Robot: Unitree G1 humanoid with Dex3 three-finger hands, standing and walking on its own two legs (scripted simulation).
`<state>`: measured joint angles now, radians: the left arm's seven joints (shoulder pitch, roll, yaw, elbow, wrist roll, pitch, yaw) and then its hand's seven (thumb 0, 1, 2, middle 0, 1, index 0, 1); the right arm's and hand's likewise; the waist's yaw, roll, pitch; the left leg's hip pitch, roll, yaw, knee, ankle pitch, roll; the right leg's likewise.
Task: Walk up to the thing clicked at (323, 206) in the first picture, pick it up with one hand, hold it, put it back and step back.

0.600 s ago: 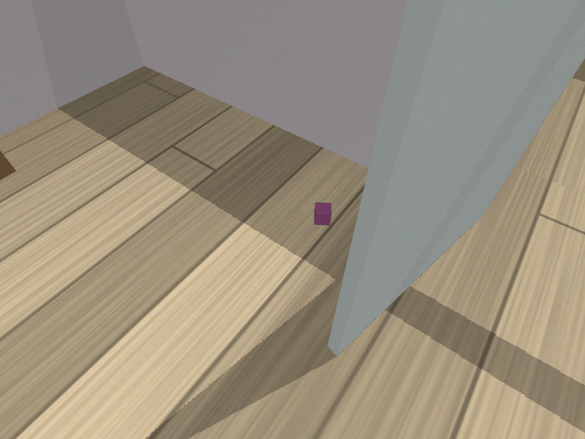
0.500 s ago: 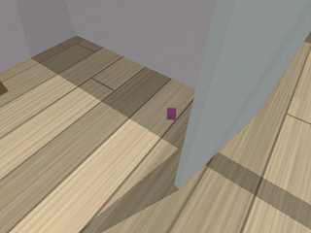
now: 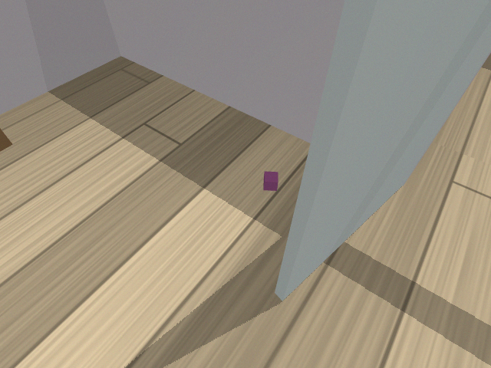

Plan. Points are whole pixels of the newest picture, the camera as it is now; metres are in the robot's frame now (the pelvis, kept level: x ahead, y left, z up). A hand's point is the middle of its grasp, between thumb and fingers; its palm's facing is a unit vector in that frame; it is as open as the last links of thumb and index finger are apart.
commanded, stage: stand
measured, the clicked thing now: (270, 181) +1.09 -0.14 -0.75
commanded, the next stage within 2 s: walk up in 0.52 s
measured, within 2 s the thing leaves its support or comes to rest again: neither
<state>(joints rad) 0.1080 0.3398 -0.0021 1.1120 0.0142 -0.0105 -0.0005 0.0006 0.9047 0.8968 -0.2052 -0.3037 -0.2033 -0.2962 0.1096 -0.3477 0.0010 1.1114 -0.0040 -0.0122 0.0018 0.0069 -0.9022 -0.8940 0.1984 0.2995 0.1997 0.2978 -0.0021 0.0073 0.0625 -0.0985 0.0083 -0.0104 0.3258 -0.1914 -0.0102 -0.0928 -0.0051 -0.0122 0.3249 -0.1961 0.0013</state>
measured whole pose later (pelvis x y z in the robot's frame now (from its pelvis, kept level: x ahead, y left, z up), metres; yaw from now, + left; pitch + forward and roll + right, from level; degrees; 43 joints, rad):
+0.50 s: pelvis +0.00 +0.00 +0.00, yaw +0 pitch -2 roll +0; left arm 0.12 0.34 0.00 1.11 0.02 -0.01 0.00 0.00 0.90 0.90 -0.21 -0.30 -0.20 -0.30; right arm 0.12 -0.35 0.00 1.11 -0.01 -0.01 0.00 0.01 -0.90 -0.89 0.20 0.30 0.20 0.30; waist 0.00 0.01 0.06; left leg -0.09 0.00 -0.01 0.32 -0.19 -0.01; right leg -0.09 -0.01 -0.01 0.32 -0.19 0.00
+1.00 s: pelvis -0.02 -0.05 -0.01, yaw +24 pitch -2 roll +2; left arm 0.17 0.38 0.05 0.76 0.05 0.02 -0.04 0.00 0.90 0.90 -0.21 -0.30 -0.20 -0.30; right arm 0.24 -0.43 -0.09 0.77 -0.03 0.04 0.04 0.01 -0.90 -0.89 0.20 0.30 0.20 0.30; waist 0.01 -0.02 0.15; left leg -0.43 0.03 -0.01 0.86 -0.37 -0.01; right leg -0.17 -0.06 -0.16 0.57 -0.37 -0.04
